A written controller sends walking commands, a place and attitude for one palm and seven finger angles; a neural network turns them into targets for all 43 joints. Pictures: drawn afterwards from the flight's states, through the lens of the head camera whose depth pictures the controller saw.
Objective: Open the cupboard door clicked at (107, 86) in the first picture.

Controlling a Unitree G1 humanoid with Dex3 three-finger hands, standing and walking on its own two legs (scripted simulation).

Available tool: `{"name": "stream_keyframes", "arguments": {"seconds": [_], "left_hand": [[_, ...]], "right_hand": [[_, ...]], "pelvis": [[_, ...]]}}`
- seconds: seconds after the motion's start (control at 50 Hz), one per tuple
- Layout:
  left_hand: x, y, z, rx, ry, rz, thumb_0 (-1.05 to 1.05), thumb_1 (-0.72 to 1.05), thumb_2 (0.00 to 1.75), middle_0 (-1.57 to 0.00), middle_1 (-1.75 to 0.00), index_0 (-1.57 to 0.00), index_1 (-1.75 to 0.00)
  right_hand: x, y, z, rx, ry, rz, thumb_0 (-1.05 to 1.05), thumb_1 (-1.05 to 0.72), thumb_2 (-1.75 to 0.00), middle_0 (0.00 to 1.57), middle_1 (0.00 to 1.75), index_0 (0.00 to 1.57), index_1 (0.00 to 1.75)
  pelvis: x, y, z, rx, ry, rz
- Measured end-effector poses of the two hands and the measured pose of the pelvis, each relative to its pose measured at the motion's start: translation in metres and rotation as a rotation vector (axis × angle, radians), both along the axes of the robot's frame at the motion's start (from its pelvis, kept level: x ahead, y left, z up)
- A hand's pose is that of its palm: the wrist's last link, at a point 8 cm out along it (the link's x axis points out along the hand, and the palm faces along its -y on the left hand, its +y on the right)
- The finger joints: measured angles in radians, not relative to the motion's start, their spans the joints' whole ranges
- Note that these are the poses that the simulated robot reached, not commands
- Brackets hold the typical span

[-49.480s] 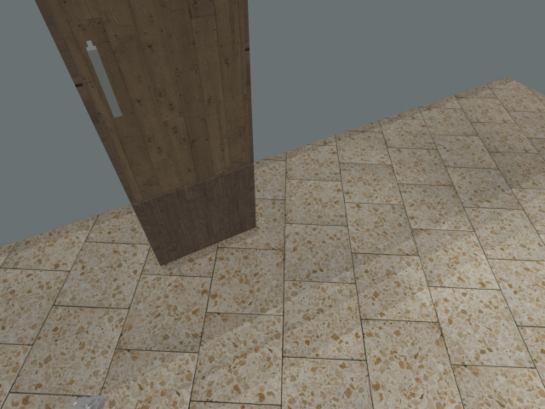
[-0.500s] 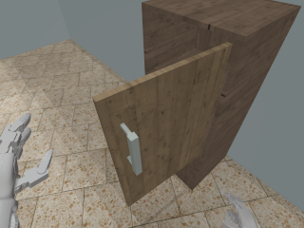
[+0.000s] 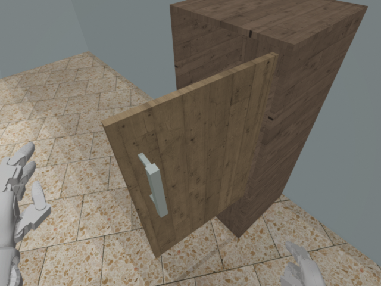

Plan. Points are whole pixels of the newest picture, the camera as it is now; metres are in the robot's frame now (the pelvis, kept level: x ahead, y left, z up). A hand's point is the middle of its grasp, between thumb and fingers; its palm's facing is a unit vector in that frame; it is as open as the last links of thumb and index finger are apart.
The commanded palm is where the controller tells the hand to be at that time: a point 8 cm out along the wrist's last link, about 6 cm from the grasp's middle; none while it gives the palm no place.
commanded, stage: step back with the hand held close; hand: left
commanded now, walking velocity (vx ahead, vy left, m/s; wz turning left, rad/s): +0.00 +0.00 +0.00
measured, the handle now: (153, 186) +0.29 +0.12 +0.08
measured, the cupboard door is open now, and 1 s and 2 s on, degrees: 84 84 84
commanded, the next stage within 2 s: stop stepping back and stand still in 1.14 s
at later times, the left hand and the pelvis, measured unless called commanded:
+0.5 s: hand (20, 225) +0.15 +0.29 +0.14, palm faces +0.33 -0.80 -0.51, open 7.4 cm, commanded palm +0.09 +0.33 +0.17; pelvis -0.06 +0.03 -0.01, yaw -2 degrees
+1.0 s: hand out of the picture +0.07 +0.34 +0.17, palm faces +0.47 -0.78 -0.43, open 7.4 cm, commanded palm +0.00 +0.37 +0.17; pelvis -0.14 +0.07 -0.02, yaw +0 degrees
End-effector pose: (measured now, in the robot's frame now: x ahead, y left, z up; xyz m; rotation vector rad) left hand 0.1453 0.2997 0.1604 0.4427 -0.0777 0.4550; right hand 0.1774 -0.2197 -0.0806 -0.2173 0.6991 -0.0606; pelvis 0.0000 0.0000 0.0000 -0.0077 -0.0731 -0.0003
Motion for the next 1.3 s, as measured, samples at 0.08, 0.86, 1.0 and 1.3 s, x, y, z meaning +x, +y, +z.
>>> {"name": "stream_keyframes", "arguments": {"seconds": [0.08,0.86,1.0,1.3], "left_hand": [[-0.002,-0.001,0.002,0.003,-0.007,-0.003,0.01,0.89,0.90,-0.21,-0.30,-0.22,-0.30],[-0.104,0.053,-0.004,0.121,-0.151,-0.091,0.01,0.89,0.90,-0.21,-0.30,-0.22,-0.30],[-0.121,0.079,0.019,0.166,-0.226,-0.087,0.01,0.89,0.90,-0.21,-0.30,-0.22,-0.30],[-0.157,0.072,0.008,0.098,-0.241,-0.288,0.01,0.89,0.90,-0.21,-0.30,-0.22,-0.30]], "right_hand": [[-0.003,-0.002,0.000,0.000,0.003,-0.002,0.02,-0.91,-0.90,0.20,0.30,0.21,0.30],[-0.141,0.043,-0.016,-0.084,0.075,-0.073,0.02,-0.91,-0.90,0.20,0.30,0.21,0.30],[-0.160,0.060,0.003,-0.085,0.034,-0.073,0.02,-0.91,-0.90,0.20,0.30,0.21,0.30],[-0.225,0.077,0.004,-0.087,-0.024,-0.130,0.02,-0.91,-0.90,0.20,0.30,0.21,0.30]], "pelvis": [[-0.002,-0.001,0.000,-0.003,0.003,0.001],[-0.116,0.059,-0.026,-0.036,0.045,0.014],[-0.139,0.069,-0.015,-0.081,0.056,0.002],[-0.205,0.094,-0.025,-0.064,0.060,-0.124]]}}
